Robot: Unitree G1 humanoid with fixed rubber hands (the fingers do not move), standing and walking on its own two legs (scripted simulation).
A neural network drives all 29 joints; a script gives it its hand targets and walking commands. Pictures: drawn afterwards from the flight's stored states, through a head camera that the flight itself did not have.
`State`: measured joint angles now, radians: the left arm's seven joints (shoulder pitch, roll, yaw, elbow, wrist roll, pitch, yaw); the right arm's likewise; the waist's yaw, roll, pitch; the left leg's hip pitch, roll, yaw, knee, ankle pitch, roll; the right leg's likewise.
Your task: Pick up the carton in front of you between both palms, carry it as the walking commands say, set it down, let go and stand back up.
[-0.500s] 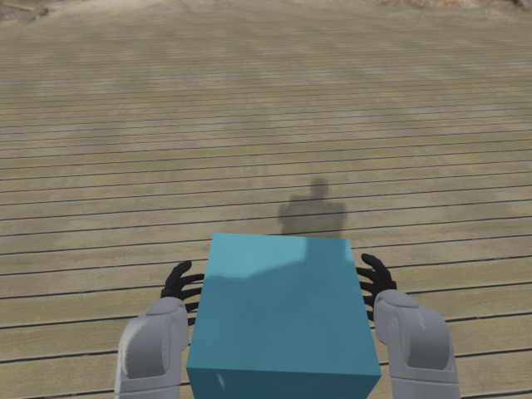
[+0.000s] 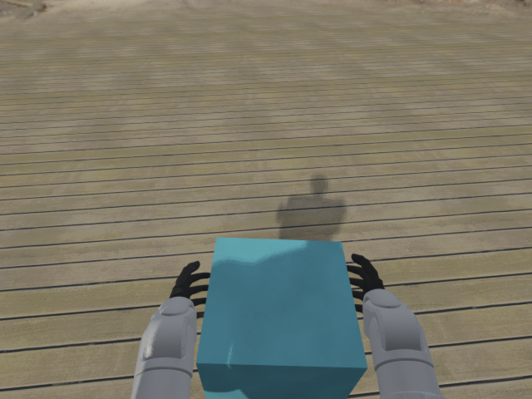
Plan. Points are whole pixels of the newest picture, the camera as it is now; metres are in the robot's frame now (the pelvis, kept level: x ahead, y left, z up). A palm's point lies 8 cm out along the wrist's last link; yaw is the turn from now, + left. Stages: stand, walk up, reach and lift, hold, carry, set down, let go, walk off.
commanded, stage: carry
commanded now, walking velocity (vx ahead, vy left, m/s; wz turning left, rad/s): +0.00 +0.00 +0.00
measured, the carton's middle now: (275, 331) +0.28 +0.00 -0.04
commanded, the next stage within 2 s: hold in 0.34 s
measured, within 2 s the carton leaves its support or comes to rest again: neither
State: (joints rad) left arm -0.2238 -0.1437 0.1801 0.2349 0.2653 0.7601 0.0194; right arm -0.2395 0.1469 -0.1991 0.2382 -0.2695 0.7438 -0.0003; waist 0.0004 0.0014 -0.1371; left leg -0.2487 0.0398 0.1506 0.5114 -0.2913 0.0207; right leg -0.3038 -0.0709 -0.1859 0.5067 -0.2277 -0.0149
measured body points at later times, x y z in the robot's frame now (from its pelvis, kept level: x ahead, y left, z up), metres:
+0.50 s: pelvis -0.02 +0.00 +0.01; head -0.04 +0.00 +0.46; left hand +0.27 +0.16 +0.03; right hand +0.28 -0.14 +0.04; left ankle -0.01 +0.10 -0.74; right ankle +0.02 -0.12 -0.74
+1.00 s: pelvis -0.04 -0.02 +0.00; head -0.10 -0.03 +0.45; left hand +0.25 +0.15 +0.04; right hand +0.27 -0.15 +0.05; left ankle -0.01 +0.10 -0.74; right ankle +0.02 -0.12 -0.74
